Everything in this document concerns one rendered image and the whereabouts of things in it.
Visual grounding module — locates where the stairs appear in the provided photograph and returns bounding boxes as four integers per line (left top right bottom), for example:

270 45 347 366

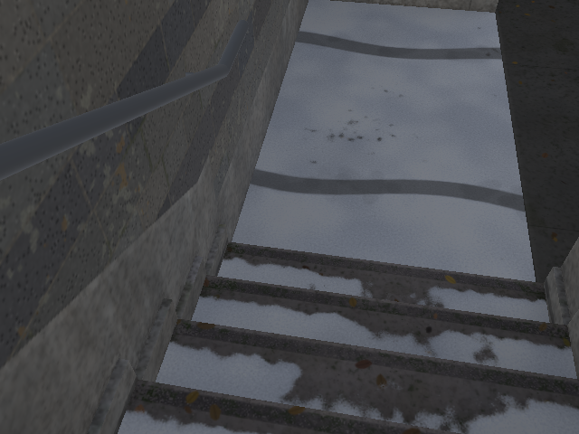
118 242 579 434

